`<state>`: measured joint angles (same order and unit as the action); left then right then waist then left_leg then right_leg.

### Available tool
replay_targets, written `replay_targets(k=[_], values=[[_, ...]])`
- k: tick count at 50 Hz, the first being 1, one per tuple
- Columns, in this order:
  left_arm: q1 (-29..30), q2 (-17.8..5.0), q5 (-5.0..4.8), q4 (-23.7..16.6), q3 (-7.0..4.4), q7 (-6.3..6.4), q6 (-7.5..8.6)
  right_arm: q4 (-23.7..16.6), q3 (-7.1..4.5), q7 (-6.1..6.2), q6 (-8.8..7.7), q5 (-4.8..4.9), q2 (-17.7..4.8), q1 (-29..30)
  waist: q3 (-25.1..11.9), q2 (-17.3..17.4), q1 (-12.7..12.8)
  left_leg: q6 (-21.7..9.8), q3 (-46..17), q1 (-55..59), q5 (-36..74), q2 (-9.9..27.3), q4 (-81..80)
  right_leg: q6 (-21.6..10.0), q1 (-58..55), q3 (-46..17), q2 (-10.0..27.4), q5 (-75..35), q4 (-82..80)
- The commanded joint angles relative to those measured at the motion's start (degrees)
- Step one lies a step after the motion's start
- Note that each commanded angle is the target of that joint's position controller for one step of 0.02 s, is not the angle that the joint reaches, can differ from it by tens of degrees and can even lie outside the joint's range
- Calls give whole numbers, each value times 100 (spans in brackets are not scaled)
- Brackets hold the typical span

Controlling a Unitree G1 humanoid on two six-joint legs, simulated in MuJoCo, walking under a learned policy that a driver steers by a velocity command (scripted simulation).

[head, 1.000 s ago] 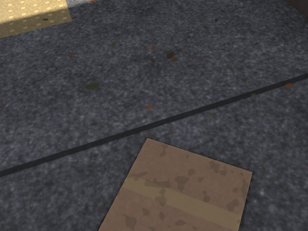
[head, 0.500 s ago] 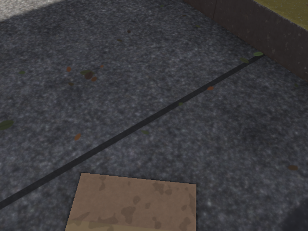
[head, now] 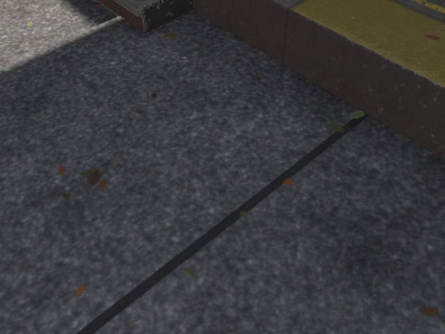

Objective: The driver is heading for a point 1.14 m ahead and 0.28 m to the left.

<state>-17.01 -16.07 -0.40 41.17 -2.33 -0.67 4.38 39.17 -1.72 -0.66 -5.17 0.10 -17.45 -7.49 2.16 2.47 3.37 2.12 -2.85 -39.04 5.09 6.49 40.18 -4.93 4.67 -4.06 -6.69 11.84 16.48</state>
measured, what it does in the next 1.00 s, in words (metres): walks ahead, turning left: left foot, then right foot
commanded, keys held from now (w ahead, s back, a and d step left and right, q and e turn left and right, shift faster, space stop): w+q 0.72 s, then w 0.28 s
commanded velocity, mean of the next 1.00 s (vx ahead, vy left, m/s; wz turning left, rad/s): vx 0.50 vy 0.00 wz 0.39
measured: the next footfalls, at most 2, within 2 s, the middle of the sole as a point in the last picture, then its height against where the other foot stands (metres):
left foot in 0.18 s outside the picture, level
right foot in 0.68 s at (244, 295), level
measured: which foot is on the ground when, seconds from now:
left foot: up 0.00-0.16, down 0.18-0.70, up 0.72-1.00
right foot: down 0.00-0.18, up 0.20-0.66, down 0.68-1.00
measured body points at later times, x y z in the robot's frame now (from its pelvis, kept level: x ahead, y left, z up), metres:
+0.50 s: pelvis +0.29 +0.08 +0.00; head +0.32 +0.10 +0.45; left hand +0.43 +0.38 -0.09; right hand +0.42 -0.18 -0.10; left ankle +0.25 +0.15 -0.75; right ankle +0.49 -0.06 -0.69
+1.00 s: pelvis +0.57 +0.12 -0.01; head +0.59 +0.12 +0.44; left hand +0.45 +0.37 -0.13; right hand +0.85 -0.02 -0.10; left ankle +0.61 +0.32 -0.70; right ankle +0.57 +0.00 -0.76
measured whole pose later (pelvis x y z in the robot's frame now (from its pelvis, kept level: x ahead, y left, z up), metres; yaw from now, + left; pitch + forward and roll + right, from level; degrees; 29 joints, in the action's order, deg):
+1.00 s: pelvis +0.57 +0.12 -0.01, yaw +28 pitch +1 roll -2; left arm -21.6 -15.6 -0.5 47.9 -2.7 -0.9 5.2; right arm 37.3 -2.3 -0.5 -2.8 0.3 -17.0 -9.1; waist 1.4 2.9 4.6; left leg 0.8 -3.7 -37.1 -7.6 4.7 47.0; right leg -2.5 4.1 1.5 -3.1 12.3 15.0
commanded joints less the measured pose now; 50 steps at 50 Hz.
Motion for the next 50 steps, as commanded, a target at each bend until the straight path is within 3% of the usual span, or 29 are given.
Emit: replay_targets(k=[1, 6, 7, 9, 10, 11, 12, 13, 14, 15, 16, 19, 22, 25, 30, 32, 33, 34, 35, 36, 37, 38, 39, 40, 41, 43, 45, 47, 50], values=[[-184, -1021, -18, -107, -256, 9, 94, -501, -58, -91, -103, 94, -363, 656, 190, -534, 230, -126, 138, 383, 430, -123, -534, -783, 283, -579, 1657, -566, -725], [-270, -1114, -16, 147, -304, 40, -41, -687, -87, -266, -94, 117, -443, 703, 173, -560, 128, -544, 146, 161, -777, -349, -936, -573, -939, -321, 2030, -1883, -191], [-172, -1158, 0, 136, -316, 53, -68, -653, -131, -263, -77, 110, -533, 443, -25, -617, -36, -652, 284, 575, -1027, -510, -974, -477, -1007, -174, 1967, -2886, 166], [-40, -1088, 45, 46, -274, 115, -143, -357, -361, -190, -36, 74, -928, -863, -960, -450, -728, -981, 516, 2577, -790, -875, -1112, -171, -556, 336, 1549, -4483, 2012], [-302, -856, 202, -133, -159, 165, -89, -321, -499, -140, 3, 76, -1448, -1640, -1674, 326, -885, -1518, -1059, 4404, -396, 226, -932, 129, 917, 560, 1181, -2636, 3860], [-850, -366, 185, -200, 1, 77, 42, -260, -501, -181, -14, 108, -1530, -1789, -2206, 1496, -551, -2373, -3854, 6032, -1805, 1147, -1696, 480, 3074, 207, 122, 1825, 5456], [-342, -888, -1, -206, -74, -3, 175, -294, -378, -163, 5, 141, -959, -1888, -2094, 834, -885, -2165, -4038, 6066, -2632, 1095, -2161, 398, 3674, -401, 432, 1772, 5847], [237, -1035, -141, -406, -111, -46, 251, -357, -350, -128, 24, 101, -876, -1543, -1335, 460, -917, -1989, -3355, 5417, -2356, 974, -2268, 359, 3946, -308, 667, 1275, 5795], [536, -958, -59, -489, -78, -30, 301, -424, -344, -115, 45, 60, -882, -1302, -912, -134, -814, -1908, -2903, 4720, -1737, 792, -2330, 349, 3888, -225, 847, 975, 5517], [615, -933, 60, -535, -96, -10, 317, -479, -328, -100, 60, 33, -845, -1092, -633, -324, -630, -1892, -2560, 4130, -1099, 641, -2417, 397, 3677, -212, 989, 753, 5096], [538, -905, 112, -549, -106, -4, 291, -539, -298, -80, 61, -11, -787, -961, -575, -195, -458, -1887, -2330, 3755, -679, 481, -2532, 451, 3375, -232, 1074, 628, 4843], [404, -743, 156, -486, -70, 32, 169, -507, -296, -11, 65, 53, -775, -871, -397, 0, -295, -1939, -1827, 3110, -81, 251, -2722, 734, 3147, -61, 1081, 486, 4056], [973, -550, 165, -602, 9, 53, 138, -380, -364, 95, 110, 92, -968, -1005, -209, 47, -455, -1758, -1393, 2612, -45, -50, -2751, 934, 2917, 33, 930, -584, 2851], [1539, -489, 120, -690, 34, 0, 203, -226, -385, 168, 178, 135, -984, -1235, -205, 140, -675, -1473, -1337, 2428, -456, -231, -2603, 928, 2439, 4, 698, -1698, 1780], [1890, -698, 34, -785, -72, -80, 293, -53, -407, 220, 284, 169, -903, -1447, -176, 262, -711, -1294, -2096, 3040, -1106, -17, -1951, 724, 2171, -328, 618, -1504, 1043], [1637, -806, 5, -721, -148, -71, 329, -54, -428, 228, 333, 139, -894, -1365, -173, 404, -555, -1213, -2337, 3180, -904, 36, -1568, 557, 1849, -291, 640, -967, 941], [1219, -873, 9, -610, -214, -42, 350, -69, -398, 213, 352, 134, -796, -1302, -354, 373, -324, -1089, -2256, 3104, -733, -129, -1157, 417, 1224, -161, 653, -1004, 690], [582, -1039, 86, -526, -296, -8, 378, -116, -300, 171, 339, 98, -539, -1317, -960, 151, -23, -926, -1968, 2745, -848, -419, -99, 148, 8, -445, 1096, -934, 802], [-192, -1322, 107, -462, -364, 32, 344, -159, -155, 149, 320, -28, -115, -1727, -1820, -807, 39, -683, -1322, 1770, -2940, -946, 1519, -213, -1636, -1582, 2169, -911, 1067], [-551, -1602, 54, -235, -458, -3, 255, -325, -121, 145, 260, 212, -155, -2341, -2112, -2421, -189, -413, -783, -125, -4109, -1262, 3013, -1078, -2697, -4184, 3192, 714, 458], [-326, -1063, -21, -345, -358, -29, 231, -150, -219, 191, 263, 256, -702, -2066, -1448, -1382, -12, -299, -910, -569, -3652, -822, 3487, -917, -2148, -4134, 3010, 1683, 128], [-131, -778, 7, -342, -277, -16, 204, -216, -277, 191, 279, 194, -886, -1419, -765, -830, 117, -258, -760, -606, -3095, -672, 3514, -688, -1453, -3191, 2710, 1444, 51], [70, -704, 77, -338, -227, -30, 191, -270, -270, 193, 286, 126, -794, -1082, -373, -473, 48, -221, -644, -427, -2760, -533, 3357, -609, -778, -2547, 2436, 666, -70], [210, -625, 106, -276, -201, -29, 190, -349, -275, 175, 264, 71, -700, -898, -146, -516, -55, -221, -669, -339, -2513, -408, 3051, -639, -352, -2132, 2247, 86, -177], [253, -574, 140, -231, -175, -24, 208, -371, -261, 139, 256, 87, -591, -891, -94, -695, -171, -232, -613, -96, -2388, -293, 2813, -603, -64, -1758, 2065, -311, -304], [207, -534, 84, -99, -172, -35, 251, -337, -219, 98, 257, 92, -385, -958, -172, -828, -276, -214, -456, 60, -2308, -249, 2456, -688, 85, -1309, 1925, -917, -455], [148, -704, 24, 34, -222, -30, 264, -431, -157, 76, 245, 34, -256, -711, -107, -745, -288, -149, -334, -89, -2051, -166, 1861, -807, 110, -998, 1954, -1491, -617], [114, -813, -11, 129, -242, -13, 220, -519, -84, 40, 196, -10, -147, -361, -84, -635, -197, -107, -149, -39, -1506, -95, 1094, -800, 96, -668, 1884, -1806, -713], [-121, -928, -64, 301, -241, 4, 149, -637, -20, -40, 104, 27, -43, 248, -10, -622, 39, -125, 103, 382, -603, -194, -25, -649, 155, -224, 1709, -1831, -761]])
